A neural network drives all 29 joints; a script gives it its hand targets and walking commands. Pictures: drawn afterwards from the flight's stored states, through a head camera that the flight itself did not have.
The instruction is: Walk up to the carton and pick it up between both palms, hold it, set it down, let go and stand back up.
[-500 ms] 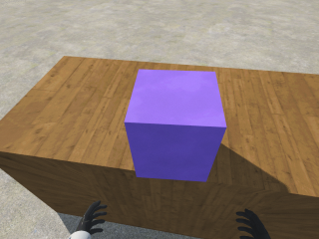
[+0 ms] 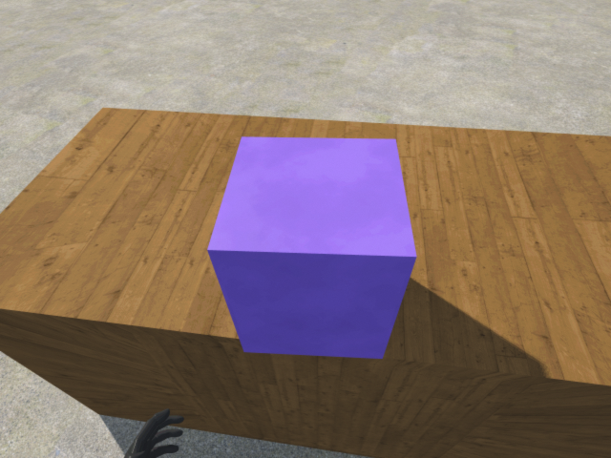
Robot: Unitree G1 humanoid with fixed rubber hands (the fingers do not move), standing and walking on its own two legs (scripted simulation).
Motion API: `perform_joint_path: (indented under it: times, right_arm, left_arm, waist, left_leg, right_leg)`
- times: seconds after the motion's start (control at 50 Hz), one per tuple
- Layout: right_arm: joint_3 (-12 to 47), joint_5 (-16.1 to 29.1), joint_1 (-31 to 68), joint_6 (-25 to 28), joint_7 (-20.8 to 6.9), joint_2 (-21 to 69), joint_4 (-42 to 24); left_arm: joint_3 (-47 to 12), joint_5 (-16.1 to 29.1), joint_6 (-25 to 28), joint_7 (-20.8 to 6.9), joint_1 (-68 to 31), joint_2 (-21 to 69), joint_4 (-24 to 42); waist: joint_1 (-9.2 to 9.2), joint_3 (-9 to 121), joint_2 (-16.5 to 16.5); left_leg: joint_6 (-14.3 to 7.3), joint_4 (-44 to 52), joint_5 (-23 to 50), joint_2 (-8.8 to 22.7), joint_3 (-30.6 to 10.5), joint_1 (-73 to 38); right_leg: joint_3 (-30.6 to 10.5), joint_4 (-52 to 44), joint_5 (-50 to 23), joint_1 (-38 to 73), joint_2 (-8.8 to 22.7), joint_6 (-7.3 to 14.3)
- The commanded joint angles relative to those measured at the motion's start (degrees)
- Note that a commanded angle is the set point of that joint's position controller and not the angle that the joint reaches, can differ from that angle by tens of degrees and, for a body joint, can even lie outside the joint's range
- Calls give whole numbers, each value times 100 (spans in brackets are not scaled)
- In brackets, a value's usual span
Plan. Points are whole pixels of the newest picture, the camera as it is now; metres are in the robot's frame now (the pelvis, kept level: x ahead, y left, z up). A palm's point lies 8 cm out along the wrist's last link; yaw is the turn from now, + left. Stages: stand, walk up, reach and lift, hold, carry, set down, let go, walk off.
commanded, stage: stand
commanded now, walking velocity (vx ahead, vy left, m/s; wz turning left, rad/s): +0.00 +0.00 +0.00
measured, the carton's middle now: (314, 252) +0.38 +0.01 +0.06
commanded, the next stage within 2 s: none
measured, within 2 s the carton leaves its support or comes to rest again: neither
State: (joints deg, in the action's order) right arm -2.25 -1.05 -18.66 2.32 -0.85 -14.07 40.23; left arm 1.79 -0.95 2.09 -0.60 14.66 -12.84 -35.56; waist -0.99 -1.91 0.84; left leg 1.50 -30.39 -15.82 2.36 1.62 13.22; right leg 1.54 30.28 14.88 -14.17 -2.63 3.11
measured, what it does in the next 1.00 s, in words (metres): stands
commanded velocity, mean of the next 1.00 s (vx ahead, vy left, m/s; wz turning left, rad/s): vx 0.00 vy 0.00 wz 0.00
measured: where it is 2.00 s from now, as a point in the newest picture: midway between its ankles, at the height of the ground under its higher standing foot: outside the picture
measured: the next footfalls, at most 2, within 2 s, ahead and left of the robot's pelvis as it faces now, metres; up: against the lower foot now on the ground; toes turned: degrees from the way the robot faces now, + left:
none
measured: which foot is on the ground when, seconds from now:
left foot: down 0.00-1.00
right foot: down 0.00-1.00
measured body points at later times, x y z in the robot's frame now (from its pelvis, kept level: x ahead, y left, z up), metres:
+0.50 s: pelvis +0.00 +0.01 +0.00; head +0.00 +0.00 +0.45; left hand +0.12 +0.26 -0.10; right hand +0.10 -0.25 -0.12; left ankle +0.00 +0.14 -0.73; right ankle +0.02 -0.08 -0.73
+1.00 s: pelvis -0.01 +0.01 +0.00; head -0.01 +0.01 +0.45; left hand +0.10 +0.26 -0.11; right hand +0.06 -0.25 -0.12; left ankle +0.00 +0.14 -0.73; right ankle +0.02 -0.08 -0.73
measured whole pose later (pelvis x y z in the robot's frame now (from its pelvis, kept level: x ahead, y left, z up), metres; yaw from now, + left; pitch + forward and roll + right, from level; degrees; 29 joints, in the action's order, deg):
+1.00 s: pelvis -0.01 +0.01 +0.00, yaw +0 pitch -3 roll +0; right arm -0.8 -0.7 -18.7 1.1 -0.1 -14.3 42.5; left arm 1.0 -0.4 1.3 0.0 16.6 -13.8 -40.2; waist -0.3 -2.9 0.2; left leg 0.6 -30.1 -14.9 1.4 2.1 12.5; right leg 0.7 30.5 14.0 -13.9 -1.6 2.0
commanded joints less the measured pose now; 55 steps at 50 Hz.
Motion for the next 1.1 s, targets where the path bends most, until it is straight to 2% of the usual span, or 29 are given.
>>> perform_joint_path:
  times: [0.0,0.08,0.12,0.14,0.18,0.26,0.28,0.32,0.4,0.42,0.48,0.52,0.6,0.68,0.84,1.08]
  right_arm:
    - [-133,25,-132,90,29,-722,-452]
    - [-132,30,-125,60,40,-734,-466]
    - [-123,20,-145,40,45,-704,-438]
    - [-137,18,-129,27,50,-725,-434]
    - [-133,22,-119,23,54,-780,-430]
    - [-124,32,-113,24,67,-800,-417]
    - [-125,40,-106,23,71,-792,-412]
    - [-99,37,-61,13,72,-761,-443]
    - [-90,29,-37,-9,67,-766,-391]
    - [-102,30,-7,-4,72,-808,-386]
    - [-101,29,-85,-13,78,-790,-357]
    - [-91,31,-54,-24,79,-797,-368]
    - [-64,21,-79,-20,78,-806,-360]
    - [-57,37,-28,-19,85,-783,-329]
    - [-53,42,-125,-35,96,-816,-236]
    - [-34,39,-181,-35,101,-814,-118]
  left_arm:
    - [174,19,108,35,56,-863,502]
    - [154,19,89,34,74,-861,461]
    - [143,40,89,40,60,-896,435]
    - [138,37,85,39,47,-862,426]
    - [145,40,81,50,69,-863,400]
    - [129,38,76,55,51,-811,355]
    - [135,42,70,56,85,-819,333]
    - [151,35,67,62,108,-906,328]
    - [132,51,56,60,64,-890,300]
    - [144,33,55,61,101,-888,278]
    - [127,52,45,64,161,-907,232]
    - [132,46,30,65,164,-896,202]
    - [127,55,44,78,143,-957,183]
    - [117,53,39,76,173,-892,115]
    - [135,50,14,74,212,-893,23]
    - [96,55,14,96,309,-916,-108]
  waist:
    - [57,282,-109]
    - [47,208,105]
    - [43,148,-38]
    - [46,76,26]
    - [52,90,-138]
    - [35,118,-145]
    - [49,165,-34]
    - [44,221,-15]
    - [63,112,-204]
    - [71,107,-91]
    - [53,-34,-118]
    - [55,-143,-11]
    - [53,-27,-202]
    - [63,-12,-42]
    - [82,-166,-134]
    - [72,-65,-125]
  left_leg:
    - [-295,414,795,406,-503,-121]
    - [-317,456,756,398,-501,-104]
    - [-312,432,739,383,-510,-141]
    - [-291,446,721,375,-491,-138]
    - [-309,450,778,413,-503,-142]
    - [-316,466,813,413,-534,-151]
    - [-328,503,823,411,-529,-165]
    - [-351,448,855,401,-508,-175]
    - [-315,516,639,379,-521,-177]
    - [-338,508,640,390,-523,-194]
    - [-328,558,566,377,-560,-114]
    - [-331,627,422,389,-551,13]
    - [-317,567,384,341,-512,-131]
    - [-346,610,441,381,-523,-100]
    - [-333,727,-3,359,-574,31]
    - [-341,713,-12,348,-584,-7]
  right_leg:
    - [-796,-674,-1128,-2,831,-60]
    - [-834,-657,-1133,-18,823,-41]
    - [-814,-684,-1112,-96,809,-48]
    - [-798,-680,-1059,-150,792,-52]
    - [-766,-652,-1083,-88,775,-68]
    - [-794,-620,-1067,-15,779,-52]
    - [-798,-629,-1039,-10,780,-54]
    - [-821,-644,-1115,69,785,-58]
    - [-777,-688,-849,-68,755,-70]
    - [-804,-696,-837,-36,768,-59]
    - [-814,-717,-739,-96,772,-61]
    - [-815,-729,-571,-97,760,-86]
    - [-848,-781,-613,-110,793,-68]
    - [-861,-716,-686,-79,781,-65]
    - [-875,-800,-73,-221,729,-93]
    - [-931,-823,-16,-243,758,-97]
